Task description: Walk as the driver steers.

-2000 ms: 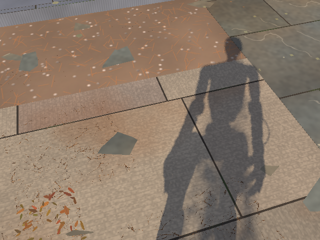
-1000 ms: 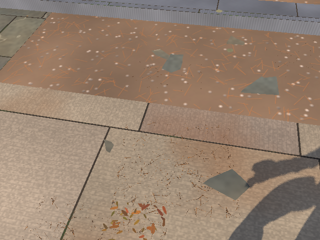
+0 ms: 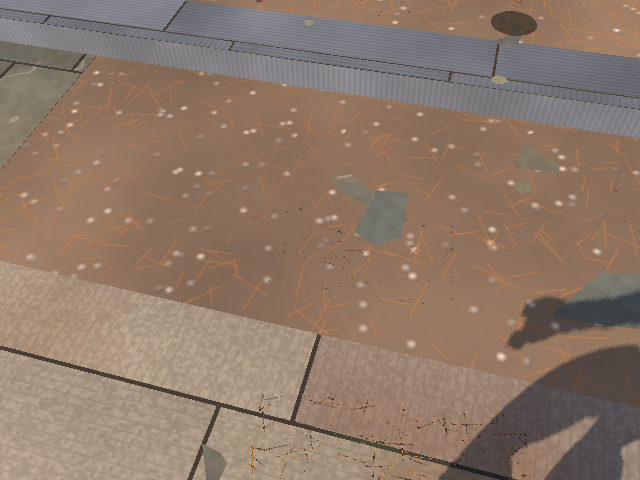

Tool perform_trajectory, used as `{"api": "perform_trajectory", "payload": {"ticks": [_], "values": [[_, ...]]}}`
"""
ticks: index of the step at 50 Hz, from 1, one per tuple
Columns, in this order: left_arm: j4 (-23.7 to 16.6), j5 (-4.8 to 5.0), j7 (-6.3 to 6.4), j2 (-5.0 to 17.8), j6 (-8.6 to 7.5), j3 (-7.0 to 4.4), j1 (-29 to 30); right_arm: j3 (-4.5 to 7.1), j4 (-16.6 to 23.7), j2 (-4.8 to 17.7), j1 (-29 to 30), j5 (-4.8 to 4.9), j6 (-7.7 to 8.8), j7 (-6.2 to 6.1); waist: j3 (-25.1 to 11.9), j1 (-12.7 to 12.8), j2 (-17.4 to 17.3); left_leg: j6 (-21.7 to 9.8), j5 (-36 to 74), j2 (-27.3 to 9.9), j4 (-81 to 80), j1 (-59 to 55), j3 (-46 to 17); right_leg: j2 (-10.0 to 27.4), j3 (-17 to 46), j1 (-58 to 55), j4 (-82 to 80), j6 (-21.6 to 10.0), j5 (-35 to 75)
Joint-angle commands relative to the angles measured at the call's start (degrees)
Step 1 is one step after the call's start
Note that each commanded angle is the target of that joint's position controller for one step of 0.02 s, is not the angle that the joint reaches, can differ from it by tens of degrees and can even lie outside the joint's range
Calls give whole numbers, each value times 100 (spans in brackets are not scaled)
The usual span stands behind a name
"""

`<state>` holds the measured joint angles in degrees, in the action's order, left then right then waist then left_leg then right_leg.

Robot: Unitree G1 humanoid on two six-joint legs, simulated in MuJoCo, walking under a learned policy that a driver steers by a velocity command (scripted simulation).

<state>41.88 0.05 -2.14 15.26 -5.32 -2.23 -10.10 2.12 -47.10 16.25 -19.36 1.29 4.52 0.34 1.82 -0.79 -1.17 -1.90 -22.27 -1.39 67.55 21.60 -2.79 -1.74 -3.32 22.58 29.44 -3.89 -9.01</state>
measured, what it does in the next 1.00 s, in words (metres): walks ahead: left foot, then right foot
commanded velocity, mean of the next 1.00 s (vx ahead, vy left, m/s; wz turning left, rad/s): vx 0.50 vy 0.00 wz -0.21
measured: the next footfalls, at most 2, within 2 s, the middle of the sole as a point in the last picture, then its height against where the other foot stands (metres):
left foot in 0.42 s outside the picture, level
right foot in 1.00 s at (393, 380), level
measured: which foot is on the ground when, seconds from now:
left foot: up 0.00-0.40, down 0.42-0.98, up 1.00-1.00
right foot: down 0.00-0.44, up 0.46-0.98, down 1.00-1.00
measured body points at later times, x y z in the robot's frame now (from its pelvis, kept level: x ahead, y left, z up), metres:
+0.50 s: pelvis +0.28 +0.05 -0.01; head +0.31 +0.06 +0.44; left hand +0.29 +0.33 -0.14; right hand +0.47 -0.20 -0.09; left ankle +0.37 +0.15 -0.73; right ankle +0.10 -0.08 -0.66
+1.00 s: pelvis +0.54 +0.00 -0.02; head +0.57 -0.01 +0.43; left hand +0.80 +0.19 -0.10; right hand +0.49 -0.28 -0.15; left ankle +0.37 +0.15 -0.72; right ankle +0.63 -0.10 -0.73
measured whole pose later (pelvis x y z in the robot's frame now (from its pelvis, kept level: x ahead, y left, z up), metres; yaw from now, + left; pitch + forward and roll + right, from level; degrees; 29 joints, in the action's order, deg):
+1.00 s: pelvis +0.54 +0.00 -0.02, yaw -15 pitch +2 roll +2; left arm 38.5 1.3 -3.3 14.5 -2.1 -3.3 -4.7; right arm 4.1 -51.5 16.1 -18.5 0.8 2.4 -1.3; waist 2.4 -2.4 1.0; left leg 1.8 -27.9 -3.4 28.2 -4.1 15.7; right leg 0.1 -3.7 29.5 34.2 -6.7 -5.9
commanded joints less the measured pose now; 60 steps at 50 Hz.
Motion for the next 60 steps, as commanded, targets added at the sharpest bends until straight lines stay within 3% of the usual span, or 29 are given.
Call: {"api": "perform_trajectory", "payload": {"ticks": [1,3,7,11,15,18,20,21,22,23,24,25,26,27,29,32,35,39,44,47,49,50,51,52,53,54,55,57,60], "values": [[-203,-53,-7,558,-90,-152,-277,174,464,533,8,-50,30,-38,-465,12,546,17,645,-629,-29,1276,-217,1475,1952,-1356,-1813,-982,452],[-94,-28,-10,636,-164,-182,-328,155,408,377,-102,-66,-73,-64,-380,-89,532,113,854,-653,-273,1194,-135,1400,1555,-1083,-2031,-1073,921],[129,2,96,788,-124,-225,-646,141,641,307,677,-127,-65,-83,-99,81,407,268,1906,-710,-1424,1796,-81,1303,1076,-1325,-2200,-1011,1383],[290,57,158,914,-42,-239,-957,80,818,155,1459,-90,24,10,68,392,414,241,2809,-510,-2823,1619,121,1186,748,-1560,-2214,-812,1123],[518,97,179,1003,64,-262,-1309,69,1059,189,2079,-32,89,143,250,603,432,141,2593,-362,-3474,1734,181,1472,852,-2187,-1974,-807,1034],[603,126,227,1089,149,-304,-1266,101,1147,316,2084,-30,140,234,194,455,532,-80,2000,-259,-3774,1541,192,1695,951,-2633,-1602,-681,1515],[587,129,251,1168,201,-322,-1040,209,977,518,1411,-54,158,221,-226,11,607,-288,1801,37,-4005,432,466,1540,771,-2629,-812,-515,2942],[563,93,261,1028,223,-266,-1017,351,700,787,527,-73,154,169,-818,-380,482,-467,1952,108,-4021,-870,522,1219,529,-2275,244,-355,3356],[412,-45,274,727,206,-130,-1071,473,521,1242,-538,-134,130,98,-1727,-726,-218,-867,2177,-998,-3846,-2662,-723,848,247,-1071,2103,-124,1783],[386,27,212,41,83,62,-1861,526,435,1550,-688,-153,112,127,-2315,-285,-1723,-1708,887,-2156,-4483,-4438,-3389,-208,453,1276,3922,194,-2175],[473,172,185,681,-14,-71,-1470,382,500,939,-670,-107,119,120,-2078,-590,-1013,-1481,185,-2091,-4881,-4211,-3603,47,1216,1890,4517,118,-2402],[291,297,169,938,-62,-160,-933,312,537,751,-282,-108,129,97,-1280,-543,-702,-1229,398,-1952,-4997,-3489,-2712,299,1149,2157,4545,51,-1873],[233,259,196,878,-58,-153,-672,269,578,649,141,-125,133,97,-871,-342,-251,-1097,959,-1751,-5150,-2700,-2061,587,997,1944,4293,81,-1351],[225,170,212,825,-16,-183,-574,231,582,483,421,-148,153,110,-543,-186,-202,-1032,1333,-1547,-5357,-2111,-1579,746,993,1760,3984,126,-1010],[325,182,210,654,143,-203,-871,213,523,348,628,-199,239,117,-423,69,-436,-965,1741,-1319,-5720,-1505,-925,910,1022,1210,3759,203,-633],[275,173,238,467,290,-203,-769,272,339,485,607,-217,316,79,-142,142,-280,-984,2433,-1289,-5982,-1268,-218,912,1087,1463,3481,329,-179],[144,140,223,420,286,-216,-423,298,194,556,514,-232,282,0,-8,65,-202,-903,2792,-1209,-6048,-1495,338,849,1118,1830,2728,398,629],[-110,101,87,253,238,-148,298,316,71,693,392,-189,212,-77,193,-213,-131,-736,2816,-1153,-6100,-1731,931,794,631,1697,1473,336,1446],[-587,118,-98,207,240,-114,1002,382,-161,858,15,-79,-3,-113,416,-417,-96,-678,3438,-1515,-5674,-2763,1190,701,229,2070,798,105,837],[-700,124,-161,423,280,-231,685,446,-106,1084,224,-30,-123,-170,21,-56,-387,-495,5851,-1534,-4728,-2967,1435,251,-244,1190,738,-205,5],[-415,141,-101,867,307,-495,-679,459,-43,1171,434,7,-198,-216,-727,746,-369,-271,6519,-1282,-2838,-2449,1621,-214,-378,-729,325,-559,79],[-210,130,27,1345,362,-694,-1580,382,59,998,391,-73,-150,-227,-1239,1120,200,-18,4786,-1005,-1113,-1073,1610,305,660,-2489,95,-877,167],[-262,147,69,1891,315,-741,-1359,112,355,84,-155,-258,21,-121,-1616,335,1621,312,-888,253,851,1542,1043,1745,3910,-4267,-391,-1903,-510],[-398,100,43,1467,231,-614,-1563,153,437,515,361,-56,277,-15,-2313,749,1044,218,-1188,330,1477,2196,-273,2106,5146,-4617,-1162,-2145,-1004],[-364,64,31,1150,165,-525,-1344,219,620,758,886,138,394,36,-1508,787,757,80,-621,27,1304,2614,-328,1936,4273,-4106,-1258,-1816,-609],[-411,103,30,980,134,-472,-970,196,628,714,968,76,447,13,-983,517,269,15,-94,-234,757,2407,-286,1658,3494,-3228,-1246,-1578,-39],[-498,91,35,820,133,-421,-577,231,564,731,974,-72,438,-32,-676,277,73,59,167,-402,264,2034,-243,1431,2978,-2454,-1302,-1416,569],[-639,22,72,701,125,-361,-314,293,560,765,770,-154,288,-29,-546,-9,203,188,448,-527,-200,1444,-255,1198,2569,-1680,-1541,-1366,1245],[-586,67,175,910,100,-412,-481,242,676,530,964,-239,138,-61,-361,-26,223,479,921,-451,-998,1391,-66,996,2078,-1108,-1675,-1363,1814]]}}
Keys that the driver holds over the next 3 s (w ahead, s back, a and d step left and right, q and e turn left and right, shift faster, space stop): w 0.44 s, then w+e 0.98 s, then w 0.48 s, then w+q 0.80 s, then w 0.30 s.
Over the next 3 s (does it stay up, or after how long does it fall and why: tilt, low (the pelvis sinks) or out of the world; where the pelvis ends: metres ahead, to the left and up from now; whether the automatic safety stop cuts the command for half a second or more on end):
stays up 1.51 -0.45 0.01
